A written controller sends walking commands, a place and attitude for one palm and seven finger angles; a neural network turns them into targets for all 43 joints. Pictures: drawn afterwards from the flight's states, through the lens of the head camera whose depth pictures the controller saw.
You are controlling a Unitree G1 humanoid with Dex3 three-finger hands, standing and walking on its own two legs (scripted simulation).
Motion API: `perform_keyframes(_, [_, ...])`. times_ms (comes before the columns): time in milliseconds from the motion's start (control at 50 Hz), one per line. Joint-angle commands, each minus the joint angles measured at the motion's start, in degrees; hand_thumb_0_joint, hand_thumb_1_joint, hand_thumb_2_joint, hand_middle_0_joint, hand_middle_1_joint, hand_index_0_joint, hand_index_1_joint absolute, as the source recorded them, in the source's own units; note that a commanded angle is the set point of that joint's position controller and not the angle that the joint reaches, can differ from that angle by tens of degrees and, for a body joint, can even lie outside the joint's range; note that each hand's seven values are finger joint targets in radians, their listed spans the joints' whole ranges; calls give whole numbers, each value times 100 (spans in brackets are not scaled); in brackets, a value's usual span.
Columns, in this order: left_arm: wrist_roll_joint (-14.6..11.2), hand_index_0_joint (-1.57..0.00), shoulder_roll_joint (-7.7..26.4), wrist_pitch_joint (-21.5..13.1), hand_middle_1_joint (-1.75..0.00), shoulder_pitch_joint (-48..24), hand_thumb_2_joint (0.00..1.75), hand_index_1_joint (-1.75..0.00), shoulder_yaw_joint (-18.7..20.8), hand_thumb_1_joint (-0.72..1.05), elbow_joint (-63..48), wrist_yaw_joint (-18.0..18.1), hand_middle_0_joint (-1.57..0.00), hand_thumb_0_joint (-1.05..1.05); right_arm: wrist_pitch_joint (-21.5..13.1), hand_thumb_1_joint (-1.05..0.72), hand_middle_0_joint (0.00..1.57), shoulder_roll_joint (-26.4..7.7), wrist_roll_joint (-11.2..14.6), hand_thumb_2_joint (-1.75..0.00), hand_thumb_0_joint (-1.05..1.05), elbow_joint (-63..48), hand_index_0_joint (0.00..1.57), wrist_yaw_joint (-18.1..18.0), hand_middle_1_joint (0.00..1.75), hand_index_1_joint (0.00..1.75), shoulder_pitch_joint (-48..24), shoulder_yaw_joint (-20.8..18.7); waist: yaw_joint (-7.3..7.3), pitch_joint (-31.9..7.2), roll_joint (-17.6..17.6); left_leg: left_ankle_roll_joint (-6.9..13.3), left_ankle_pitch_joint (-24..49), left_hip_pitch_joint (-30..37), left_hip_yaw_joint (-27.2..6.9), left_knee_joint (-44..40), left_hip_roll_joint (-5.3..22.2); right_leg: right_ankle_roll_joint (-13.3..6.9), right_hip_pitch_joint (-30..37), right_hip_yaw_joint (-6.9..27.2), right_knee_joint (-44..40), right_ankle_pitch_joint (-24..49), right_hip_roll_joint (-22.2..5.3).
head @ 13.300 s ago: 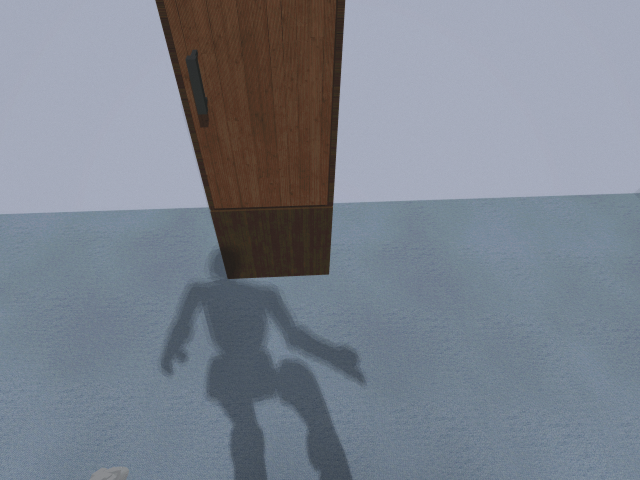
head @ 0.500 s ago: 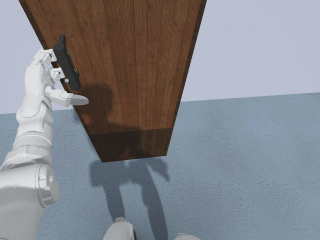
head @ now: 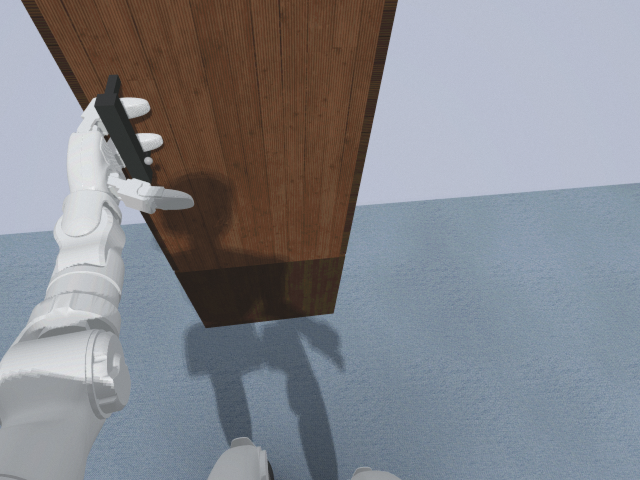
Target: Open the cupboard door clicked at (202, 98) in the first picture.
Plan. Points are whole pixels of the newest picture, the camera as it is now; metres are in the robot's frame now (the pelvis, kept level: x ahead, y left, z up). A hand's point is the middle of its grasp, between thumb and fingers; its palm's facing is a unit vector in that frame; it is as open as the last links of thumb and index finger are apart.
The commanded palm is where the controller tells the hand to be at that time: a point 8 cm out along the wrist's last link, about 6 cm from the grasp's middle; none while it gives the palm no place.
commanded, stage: slide the fingers in behind the handle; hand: left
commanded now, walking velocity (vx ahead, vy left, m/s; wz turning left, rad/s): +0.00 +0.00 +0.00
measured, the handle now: (129, 132) +0.53 +0.22 +0.11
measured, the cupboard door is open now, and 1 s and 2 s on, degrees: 0 0 40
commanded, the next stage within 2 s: close the thumb around the handle in 0.24 s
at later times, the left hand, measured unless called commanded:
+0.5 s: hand (147, 162) +0.49 +0.19 +0.10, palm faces +0.10 -0.99 +0.01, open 13.4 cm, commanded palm +0.46 +0.24 +0.11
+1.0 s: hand (145, 162) +0.48 +0.19 +0.10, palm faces +0.10 -0.99 +0.01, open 5.5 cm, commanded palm +0.45 +0.24 +0.11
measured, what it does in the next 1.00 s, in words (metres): stands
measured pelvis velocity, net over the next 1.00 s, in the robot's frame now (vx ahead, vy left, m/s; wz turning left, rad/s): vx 0.00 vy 0.01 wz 0.00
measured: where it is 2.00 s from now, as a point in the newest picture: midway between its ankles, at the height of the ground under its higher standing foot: outside the picture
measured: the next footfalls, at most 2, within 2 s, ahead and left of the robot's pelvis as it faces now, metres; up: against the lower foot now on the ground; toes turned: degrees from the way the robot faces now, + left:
none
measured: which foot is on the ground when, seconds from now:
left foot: down 0.00-1.00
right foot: down 0.00-1.00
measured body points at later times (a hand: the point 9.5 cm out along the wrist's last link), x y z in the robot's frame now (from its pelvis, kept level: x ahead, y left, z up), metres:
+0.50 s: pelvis +0.01 +0.00 +0.00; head +0.09 +0.01 +0.44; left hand +0.47 +0.24 +0.10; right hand +0.03 -0.27 -0.11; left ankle +0.07 +0.11 -0.68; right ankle -0.05 -0.10 -0.68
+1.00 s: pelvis +0.00 +0.01 +0.00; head +0.08 +0.02 +0.44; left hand +0.47 +0.25 +0.11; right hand +0.03 -0.26 -0.12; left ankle +0.07 +0.11 -0.68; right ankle -0.05 -0.10 -0.68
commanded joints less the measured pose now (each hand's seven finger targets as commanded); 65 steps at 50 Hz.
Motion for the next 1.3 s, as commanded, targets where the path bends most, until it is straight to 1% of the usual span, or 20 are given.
perform_keyframes(0, [-40, -30, 1151, -307, -120, -2755, 30, -120, -75, -50, -1163, -87, -30, 0, -137, -90, 20, -988, 23, -90, 0, -360, 20, -67, 30, 30, 661, -336, -128, -2153, 357, 153, 1063, 3003, -482, -294, -255, 212, -695, 379, -916, 1964, 77])
perform_keyframes(100, [-86, -30, 1386, -275, -120, -2750, 30, -120, 124, -50, -1140, -91, -30, 0, -147, -90, 20, -1019, 11, -90, 0, -320, 20, -78, 30, 30, 709, -329, -88, -2271, 150, 186, 1213, 2855, -460, -263, -281, 233, -436, 426, -902, 2265, 61])
perform_keyframes(140, [-102, -30, 1257, -277, -120, -2573, 30, -120, 61, -50, -1154, -128, -30, 0, -139, -90, 20, -988, 21, -90, 0, -344, 20, -66, 30, 30, 686, -336, -37, -2279, 246, 173, 1287, 2897, -448, -252, -297, 224, -415, 415, -896, 2348, 64])
perform_keyframes(160, [-120, -30, 1143, -274, -120, -2683, 30, -120, -47, -50, -1215, -146, -30, 0, -146, -90, 20, -975, 22, -90, 0, -337, 20, -60, 30, 30, 668, -330, -117, -2239, 186, 192, 1306, 2892, -424, -236, -300, 244, -425, 423, -908, 2417, 68])
perform_keyframes(200, [-118, -30, 1464, -322, -120, -2622, 30, -120, 218, -50, -1238, -148, -30, 0, -135, -90, 20, -1000, 19, -90, 0, -345, 20, -67, 30, 30, 681, -335, -25, -2373, 158, 195, 1336, 2793, -404, -226, -316, 256, -229, 471, -880, 2562, 52])
perform_keyframes(240, [-141, -30, 1406, -278, -120, -2439, 30, -120, 174, -50, -1163, -189, -30, 0, -120, -90, 20, -987, 31, -90, 0, -378, 20, -66, 30, 30, 663, -313, -9, -2264, 137, 199, 1331, 2695, -380, -234, -334, 262, -174, 475, -894, 2644, 44])
perform_keyframes(320, [-147, -30, 1355, -339, -120, -2411, 30, -120, 143, -50, -1409, -218, -30, 0, -106, -90, 20, -965, 43, -90, 0, -407, 20, -70, 30, 30, 618, -331, 16, -2350, 370, 179, 1495, 2962, -390, -223, -313, 235, -274, 440, -861, 2682, 65])
perform_keyframes(520, [-155, -34, 1127, -360, -126, -2311, 54, -126, 40, 6, -1546, -136, -34, 0, -101, -90, 20, -963, 27, -90, 0, -385, 20, -54, 30, 30, 596, -358, 9, -2401, 371, 148, 1630, 3235, -460, -242, -281, 203, -430, 343, -823, 2562, 96])
perform_keyframes(580, [-178, -35, 1286, -311, -128, -2299, 61, -128, 187, 23, -1417, -105, -35, 0, -95, -90, 20, -1006, 20, -90, 0, -381, 20, -65, 30, 30, 612, -348, 0, -2239, 108, 178, 1478, 3031, -437, -266, -301, 220, -340, 376, -878, 2516, 93])
perform_keyframes(660, [-136, -37, 1229, -285, -130, -2419, 71, -130, 96, 45, -1407, -132, -37, 0, -85, -90, 20, -972, 30, -90, 0, -384, 20, -69, 30, 30, 575, -333, -32, -2157, 228, 166, 1466, 3029, -427, -276, -293, 225, -402, 374, -886, 2519, 80])
perform_keyframes(700, [-120, -38, 1460, -374, -131, -2376, 76, -131, 280, 56, -1507, -128, -38, 0, -84, -90, 20, -992, 23, -90, 0, -395, 20, -75, 30, 30, 587, -340, 69, -2342, 356, 143, 1565, 3134, -449, -280, -280, 198, -354, 373, -838, 2513, 80])
perform_keyframes(720, [-136, -38, 1173, -373, -132, -2372, 78, -132, 61, 62, -1511, -145, -38, 0, -89, -90, 20, -953, 27, -90, 0, -416, 20, -68, 30, 30, 555, -327, 2, -2327, 372, 142, 1573, 3212, -458, -288, -281, 192, -423, 343, -844, 2473, 90])
perform_keyframes(820, [-133, -40, 1015, -389, -135, -2453, 90, -135, -54, 90, -1424, -106, -40, 0, -107, -90, 20, -976, 11, -90, 0, -351, 20, -53, 30, 30, 584, -354, -37, -2222, 405, 111, 1427, 3342, -556, -304, -235, 165, -714, 281, -851, 2117, 113])
perform_keyframes(880, [-155, -40, 1068, -309, -135, -2585, 90, -135, 34, 90, -1223, -48, -40, 0, -115, -90, 20, -998, -4, -90, 0, -337, 20, -67, 30, 30, 617, -344, -70, -2036, 134, 138, 1203, 3109, -550, -342, -253, 182, -681, 289, -904, 1972, 103])
perform_keyframes(940, [-61, -40, 962, -305, -135, -2754, 90, -135, -130, 90, -1275, -26, -40, 0, -119, -90, 20, -985, 0, -90, 0, -335, 20, -64, 30, 30, 614, -348, -111, -2129, 390, 115, 1205, 3264, -581, -341, -228, 173, -881, 275, -880, 1853, 92])
perform_keyframes(1000, [-66, -40, 1202, -389, -135, -2619, 90, -135, 100, 90, -1330, 4, -40, 0, -129, -90, 20, -1017, -12, -90, 0, -344, 20, -61, 30, 30, 642, -356, -18, -2338, 304, 114, 1288, 3295, -587, -346, -223, 160, -733, 283, -860, 1900, 102])
perform_keyframes(1060, [-82, -40, 1000, -385, -135, -2692, 90, -135, -63, 90, -1286, -13, -40, 0, -136, -90, 20, -981, -10, -90, 0, -342, 20, -54, 30, 30, 613, -347, -68, -2195, 279, 114, 1165, 3197, -558, -336, -238, 173, -741, 278, -890, 1848, 106])
perform_keyframes(1120, [-75, -40, 1101, -448, -135, -2614, 90, -135, 18, 90, -1429, 0, -40, 0, -140, -90, 20, -990, -9, -90, 0, -354, 20, -54, 30, 30, 611, -363, 1, -2400, 410, 108, 1272, 3301, -562, -334, -241, 156, -678, 290, -848, 1931, 107])
perform_keyframes(1140, [-48, -40, 1418, -448, -135, -2774, 90, -135, 213, 90, -1358, 17, -40, 0, -132, -90, 20, -1034, -12, -90, 0, -312, 20, -77, 30, 30, 639, -347, -36, -2349, 358, 122, 1250, 3225, -557, -317, -230, 167, -669, 318, -870, 1936, 102])
perform_keyframes(1280, [-235, -40, 1053, -399, -135, -1648, 90, -135, 125, 90, -1746, -121, -40, 0, -117, -90, 20, -964, 19, -90, 0, -565, 20, -39, 30, 30, 504, -349, 222, -2449, 215, 133, 1486, 3207, -443, -387, -283, 155, -190, 288, -860, 2363, 127])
